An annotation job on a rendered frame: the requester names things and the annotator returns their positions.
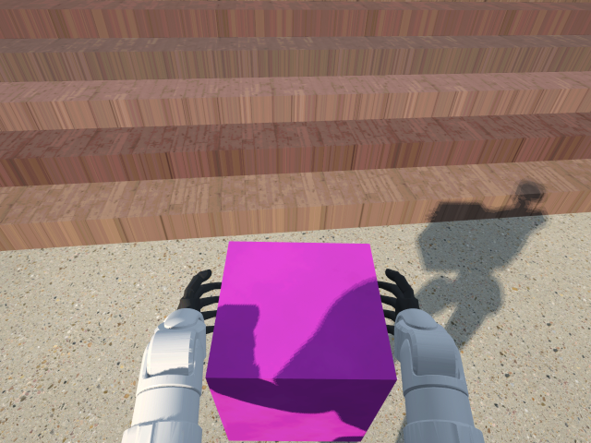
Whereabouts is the robot right hand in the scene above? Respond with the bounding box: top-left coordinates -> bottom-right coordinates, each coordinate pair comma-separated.
378,269 -> 420,336

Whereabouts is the carton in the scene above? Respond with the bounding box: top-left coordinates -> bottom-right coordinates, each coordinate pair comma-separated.
205,241 -> 397,442

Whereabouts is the robot left hand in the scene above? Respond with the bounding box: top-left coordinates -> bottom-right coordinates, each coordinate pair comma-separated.
177,269 -> 222,334

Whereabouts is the left robot forearm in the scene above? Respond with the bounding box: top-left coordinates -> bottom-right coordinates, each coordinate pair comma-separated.
121,308 -> 206,443

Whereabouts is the right robot forearm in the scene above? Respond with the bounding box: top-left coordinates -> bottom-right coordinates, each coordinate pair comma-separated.
394,308 -> 485,443

